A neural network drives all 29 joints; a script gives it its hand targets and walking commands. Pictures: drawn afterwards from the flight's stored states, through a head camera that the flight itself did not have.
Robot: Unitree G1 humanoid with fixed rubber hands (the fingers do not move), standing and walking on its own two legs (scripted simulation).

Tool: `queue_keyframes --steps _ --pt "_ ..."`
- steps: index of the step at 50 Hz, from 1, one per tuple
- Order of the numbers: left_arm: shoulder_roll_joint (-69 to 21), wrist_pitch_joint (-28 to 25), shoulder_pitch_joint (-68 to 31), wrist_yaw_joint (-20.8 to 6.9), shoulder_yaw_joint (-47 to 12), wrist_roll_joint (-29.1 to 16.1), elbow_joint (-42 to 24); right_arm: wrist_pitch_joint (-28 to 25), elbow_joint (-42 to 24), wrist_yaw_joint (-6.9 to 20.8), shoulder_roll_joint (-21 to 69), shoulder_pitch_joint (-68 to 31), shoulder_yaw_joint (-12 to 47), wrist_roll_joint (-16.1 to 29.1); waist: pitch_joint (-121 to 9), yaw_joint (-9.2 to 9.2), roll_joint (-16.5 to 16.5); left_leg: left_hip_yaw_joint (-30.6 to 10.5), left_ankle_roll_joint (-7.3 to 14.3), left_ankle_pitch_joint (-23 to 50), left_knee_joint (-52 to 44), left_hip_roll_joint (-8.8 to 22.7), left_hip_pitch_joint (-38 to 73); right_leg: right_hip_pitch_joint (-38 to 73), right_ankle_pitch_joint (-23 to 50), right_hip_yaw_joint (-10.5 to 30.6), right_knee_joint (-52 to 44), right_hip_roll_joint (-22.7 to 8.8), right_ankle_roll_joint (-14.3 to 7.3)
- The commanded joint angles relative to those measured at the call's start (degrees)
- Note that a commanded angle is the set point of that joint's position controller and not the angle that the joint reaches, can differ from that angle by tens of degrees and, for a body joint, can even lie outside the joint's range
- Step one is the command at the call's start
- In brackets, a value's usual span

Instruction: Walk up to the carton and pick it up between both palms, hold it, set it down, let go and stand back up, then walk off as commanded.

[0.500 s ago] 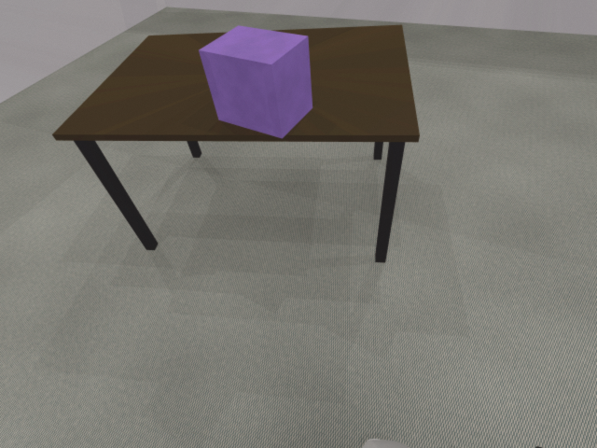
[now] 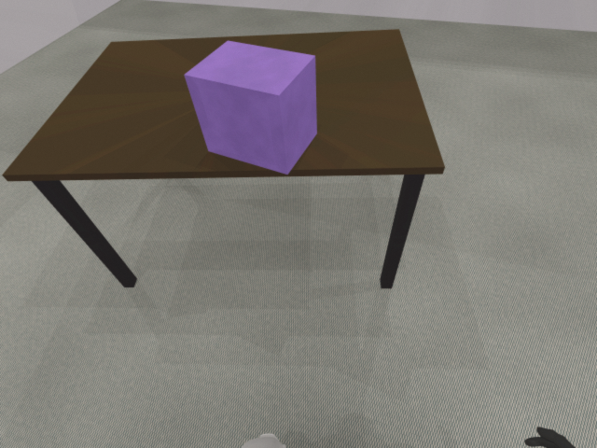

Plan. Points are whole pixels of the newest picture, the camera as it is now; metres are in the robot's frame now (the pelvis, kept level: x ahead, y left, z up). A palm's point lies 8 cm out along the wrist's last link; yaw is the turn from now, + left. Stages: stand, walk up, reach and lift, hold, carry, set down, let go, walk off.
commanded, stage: walk up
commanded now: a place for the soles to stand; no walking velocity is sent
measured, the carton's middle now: (257, 107) +0.84 +0.13 -0.01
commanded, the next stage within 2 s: none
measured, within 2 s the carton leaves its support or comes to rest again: neither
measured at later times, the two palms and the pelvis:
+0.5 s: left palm (48, 417) +0.19 +0.39 -0.08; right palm (517, 382) +0.21 -0.25 -0.04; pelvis +0.13 +0.07 +0.02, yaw +2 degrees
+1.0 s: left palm (88, 345) +0.29 +0.36 -0.06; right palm (500, 350) +0.27 -0.27 -0.10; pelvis +0.21 +0.04 +0.00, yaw +0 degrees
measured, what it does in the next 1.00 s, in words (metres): walks ahead: right foot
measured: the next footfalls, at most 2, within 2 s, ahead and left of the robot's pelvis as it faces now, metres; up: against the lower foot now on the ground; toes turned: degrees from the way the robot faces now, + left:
right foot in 0.72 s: +0.35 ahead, -0.05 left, +0.00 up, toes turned +3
left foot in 1.10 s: +0.30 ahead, +0.19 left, +0.00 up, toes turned +3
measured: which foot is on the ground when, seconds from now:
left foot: down 0.00-0.72, up 0.74-1.00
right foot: down 0.00-0.02, up 0.04-0.70, down 0.72-1.00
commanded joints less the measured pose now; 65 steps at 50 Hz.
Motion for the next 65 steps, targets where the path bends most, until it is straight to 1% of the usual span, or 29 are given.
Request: queue_keyframes --steps 1,3,7,9,12,13,17,24,26,30,31,33,34,35,36,37,38,40,44,48,53,55,56,57,58,59,62,64,65 --pt "6.80 0.16 2.53 0.75 1.36 -0.94 -2.31 -3.39 -0.85 -2.22 -17.11 12.73 -9.33 0.40 -11.91 -3.45 3.67 -31.17 4.79 10.31 -18.49 19.01 34.61 -28.28 -7.84 4.61 36.26 2.98 -1.57" --pt "11.83 0.49 1.90 0.28 3.37 -0.55 0.07 -3.16 -2.21 -1.88 -14.08 5.09 -8.55 1.66 -4.68 -1.24 5.56 -27.06 9.79 1.74 -21.52 17.81 25.85 -29.69 -3.78 3.60 37.70 -0.68 -2.12" --pt "7.93 1.69 -0.13 -1.21 3.55 -1.75 1.01 -3.81 -1.59 -2.51 -10.24 6.25 -6.66 1.22 1.53 -0.41 3.57 -8.00 -2.60 23.16 -20.33 6.46 17.57 -23.12 7.62 3.67 30.19 -2.41 -1.51" --pt "7.33 2.00 -0.77 -0.91 4.00 -1.60 0.67 -3.94 -1.67 -2.51 -9.49 8.52 -6.52 1.50 -0.65 -0.76 8.28 -5.33 -0.75 36.95 -19.16 5.81 21.62 -24.63 11.00 3.40 31.78 0.01 -0.46" --pt "7.17 2.81 0.96 -0.78 3.47 -1.62 2.52 -3.34 -3.45 -2.44 -8.79 7.26 -6.28 1.47 -2.57 0.00 8.18 -0.54 -0.94 29.28 -19.63 3.39 20.65 -22.88 13.01 0.60 31.40 -0.17 -0.76" --pt "7.16 2.97 -1.19 -0.47 3.09 -1.68 2.22 -2.99 -3.33 -2.41 -8.98 6.08 -6.55 0.51 0.74 -0.65 11.45 -2.42 -0.39 21.60 -21.86 3.06 21.53 -27.84 13.64 -1.91 30.72 -0.42 -1.02" --pt "7.93 3.31 -3.53 -0.69 2.89 -1.07 1.61 -2.21 -4.43 -2.16 -9.49 4.84 -6.54 0.59 3.28 -0.61 6.27 -2.89 1.40 11.70 -25.10 4.53 19.35 -28.22 17.11 -2.11 22.50 -0.23 0.06" --pt "7.26 2.45 -11.20 -1.04 2.68 0.01 -2.33 -1.97 -1.82 -3.00 -10.51 13.29 -7.55 0.28 1.19 -5.98 -1.84 -10.45 4.19 31.23 -16.28 10.30 39.33 -37.64 8.30 -0.98 12.94 -0.70 -0.53" --pt "5.05 2.20 -11.01 -1.33 1.78 -0.24 -2.98 -2.19 -2.61 -3.27 -11.06 11.06 -7.44 0.24 1.33 -4.54 1.70 -9.03 2.83 32.71 -15.17 10.79 34.92 -33.84 11.06 -0.96 7.45 -2.51 -1.64" --pt "4.75 1.81 -6.39 -1.96 2.32 0.52 -1.89 -1.79 -4.18 -3.40 -9.43 5.64 -6.34 1.08 -1.26 -0.54 -2.76 -1.71 2.82 31.59 -9.76 7.16 25.87 -17.69 18.43 -5.99 -0.30 -0.28 -3.08" --pt "5.86 1.94 -1.04 -1.36 3.05 0.75 -0.88 -1.58 -4.58 -3.61 -10.64 2.67 -6.35 1.43 -5.59 3.11 -4.40 -2.45 3.25 31.42 -3.04 6.13 23.77 -8.48 20.65 -5.82 -1.57 0.24 -3.22" --pt "8.53 1.02 4.48 -0.08 4.63 0.75 1.74 -1.50 -4.86 -3.21 -5.72 5.17 -4.35 0.88 -7.53 4.84 -11.13 2.84 1.99 18.55 13.87 -2.25 4.72 7.11 22.08 3.33 -4.03 -2.94 -6.08" --pt "11.71 1.20 6.33 0.41 5.61 0.32 0.74 -0.63 -5.36 -2.79 -4.18 8.58 -3.70 1.34 -10.96 4.24 -20.74 0.66 0.55 -9.95 25.66 -10.32 -3.66 11.16 15.89 30.04 -10.43 -17.94 -9.08" --pt "11.79 0.96 0.90 0.36 4.69 -0.06 -1.52 0.58 -3.88 -3.23 -8.38 11.77 -4.88 0.45 -9.26 1.27 -11.83 -5.78 0.41 -14.83 26.26 -6.98 -0.23 1.86 -1.23 39.42 -16.52 -20.93 -11.09" --pt "11.46 1.55 -4.14 0.10 4.72 0.11 -2.01 1.43 -1.97 -2.85 -9.65 12.68 -5.80 0.35 -1.53 -1.01 -9.63 -5.07 1.46 -15.58 23.71 -4.48 4.23 -11.13 -17.52 32.29 -19.82 -18.52 -10.52" --pt "13.33 1.47 -4.28 0.45 4.82 1.03 -2.50 1.35 -3.66 -2.40 -10.23 9.01 -5.95 -0.13 5.97 -0.23 -9.24 -5.10 1.38 -18.57 22.59 -4.87 -0.83 -13.85 -18.84 35.32 -19.39 -19.21 -14.40" --pt "14.50 0.83 -2.70 0.84 5.78 0.45 -1.77 1.16 -2.16 -2.01 -10.79 8.70 -6.16 -0.35 5.09 0.39 -2.31 -6.43 1.53 -16.33 24.81 -3.76 -2.63 -12.64 -19.32 37.42 -20.20 -20.30 -11.71" --pt "12.18 0.63 -5.62 0.47 4.92 0.36 -2.34 1.17 -0.84 -1.75 -8.43 11.23 -5.52 0.05 5.95 -1.36 -8.81 -5.32 1.82 -9.13 20.68 -2.87 2.96 -17.52 -11.49 23.74 -19.30 -14.27 -7.68" --pt "10.99 0.70 -5.59 0.28 4.66 0.84 -1.28 1.79 -1.00 -1.90 -7.66 9.77 -5.46 0.56 1.73 -0.56 -9.46 -3.43 0.24 -2.50 17.89 -2.22 2.28 -15.05 -6.67 18.23 -18.87 -9.60 -3.67" --pt "10.66 2.18 -7.08 -0.11 4.82 0.87 -0.64 0.86 -0.54 -2.92 -6.75 7.81 -5.25 0.36 4.91 0.79 -17.63 -0.22 -1.41 -10.61 6.93 -2.16 4.97 -21.75 -10.41 15.17 -15.00 -8.80 -9.52" --pt "10.17 4.84 -8.25 -0.57 4.41 0.49 -2.75 -0.30 0.52 -4.24 -7.82 7.60 -5.22 0.35 -6.14 0.25 -12.28 0.27 0.35 -2.94 -5.05 -3.98 14.42 -17.40 3.11 16.09 -4.59 -10.11 -8.38" --pt "7.12 5.43 -10.24 -0.63 2.62 0.34 -3.13 -1.70 0.37 -4.99 -7.81 9.92 -5.38 0.13 -8.06 -1.22 -10.93 -4.86 0.97 2.71 -14.95 -0.70 18.17 -17.39 8.86 11.35 5.13 -7.03 -5.90" --pt "3.86 5.47 -7.22 -0.61 1.49 -0.25 -3.68 -2.08 0.30 -5.28 -11.21 8.66 -6.33 -0.68 -9.80 -0.04 -0.25 -14.98 1.57 1.79 -18.27 8.37 21.98 -22.76 1.29 10.41 11.26 -1.58 -2.98" --pt "4.52 5.67 -7.57 -0.40 1.99 0.00 -2.07 -2.32 -0.29 -5.50 -14.86 5.34 -6.75 0.01 -6.39 0.68 3.44 -24.34 3.26 3.17 -21.32 16.20 19.68 -26.67 -2.92 3.94 16.73 4.41 -0.51" --pt "9.38 6.41 -8.80 -0.25 2.97 1.07 -1.80 -2.28 -2.38 -5.87 -15.34 4.70 -7.49 0.16 -5.98 -0.07 -1.09 -25.65 8.13 8.17 -18.84 19.31 18.61 -27.47 -6.16 3.22 25.49 2.53 0.16" --pt "9.04 7.24 -6.66 -0.41 3.23 0.80 -0.89 -2.58 -2.33 -6.05 -14.89 3.56 -7.74 -0.12 -4.83 1.02 0.28 -22.48 10.59 8.88 -19.93 19.49 15.17 -26.07 -5.73 4.48 29.51 0.66 -0.13" --pt "7.32 7.20 -6.32 -0.97 3.41 -0.09 -0.08 -3.07 -1.56 -6.39 -11.38 4.82 -6.75 0.32 -3.98 0.78 -0.74 -10.35 4.76 30.35 -13.27 12.16 19.27 -25.96 -0.84 5.60 29.12 1.57 -0.81" --pt "6.28 7.31 -8.47 -0.87 3.74 -0.14 -0.58 -3.30 -1.16 -6.73 -9.60 7.58 -6.25 0.53 -3.11 -0.70 0.00 -9.35 0.59 40.10 -10.24 9.66 22.44 -27.76 1.13 5.50 26.97 2.05 -0.29" --pt "5.24 7.14 -5.46 -0.73 3.34 -0.99 -0.46 -3.23 -1.22 -6.49 -11.78 7.11 -6.47 -0.04 -3.26 0.47 6.40 -5.84 1.49 41.96 -10.24 9.24 22.29 -27.22 0.73 4.28 27.29 1.46 0.00"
